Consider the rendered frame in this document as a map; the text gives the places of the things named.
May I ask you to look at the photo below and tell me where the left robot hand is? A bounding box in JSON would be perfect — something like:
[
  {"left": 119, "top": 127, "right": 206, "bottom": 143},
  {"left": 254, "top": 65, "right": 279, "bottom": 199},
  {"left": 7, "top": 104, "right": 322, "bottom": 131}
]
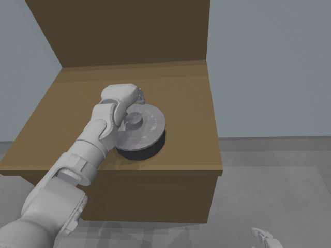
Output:
[{"left": 101, "top": 84, "right": 145, "bottom": 131}]

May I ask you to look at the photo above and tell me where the pot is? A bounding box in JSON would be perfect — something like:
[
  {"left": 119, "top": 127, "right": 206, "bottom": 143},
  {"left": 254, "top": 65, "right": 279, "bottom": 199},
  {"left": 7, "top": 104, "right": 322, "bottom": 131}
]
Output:
[{"left": 116, "top": 129, "right": 166, "bottom": 161}]

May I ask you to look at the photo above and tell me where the robot left forearm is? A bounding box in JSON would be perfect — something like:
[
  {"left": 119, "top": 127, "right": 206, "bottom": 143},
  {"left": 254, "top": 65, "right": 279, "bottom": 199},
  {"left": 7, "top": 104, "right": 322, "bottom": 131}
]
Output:
[{"left": 21, "top": 97, "right": 126, "bottom": 216}]

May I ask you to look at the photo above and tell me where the lid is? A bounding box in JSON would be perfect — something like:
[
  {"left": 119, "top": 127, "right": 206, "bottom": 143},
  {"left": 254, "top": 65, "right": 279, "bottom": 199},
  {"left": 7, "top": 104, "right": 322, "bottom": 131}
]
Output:
[{"left": 115, "top": 104, "right": 166, "bottom": 151}]

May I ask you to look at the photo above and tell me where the table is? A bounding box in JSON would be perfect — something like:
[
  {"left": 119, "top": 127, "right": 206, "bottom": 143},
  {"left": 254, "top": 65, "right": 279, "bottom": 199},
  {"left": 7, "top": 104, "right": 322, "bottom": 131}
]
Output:
[{"left": 0, "top": 0, "right": 223, "bottom": 223}]

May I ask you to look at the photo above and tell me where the left robot upper arm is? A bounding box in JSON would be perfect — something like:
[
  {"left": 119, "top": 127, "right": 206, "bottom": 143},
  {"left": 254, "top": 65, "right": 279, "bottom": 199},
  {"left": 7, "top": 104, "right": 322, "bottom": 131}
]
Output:
[{"left": 0, "top": 176, "right": 88, "bottom": 248}]

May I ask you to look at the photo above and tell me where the knob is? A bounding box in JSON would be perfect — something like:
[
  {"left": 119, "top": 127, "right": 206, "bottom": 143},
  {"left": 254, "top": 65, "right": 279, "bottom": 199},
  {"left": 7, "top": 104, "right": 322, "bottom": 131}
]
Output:
[{"left": 126, "top": 112, "right": 143, "bottom": 129}]

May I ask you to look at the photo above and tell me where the right robot hand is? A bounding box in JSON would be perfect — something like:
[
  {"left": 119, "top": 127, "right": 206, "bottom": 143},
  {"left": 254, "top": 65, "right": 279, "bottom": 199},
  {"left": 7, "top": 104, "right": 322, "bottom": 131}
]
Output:
[{"left": 251, "top": 227, "right": 283, "bottom": 248}]

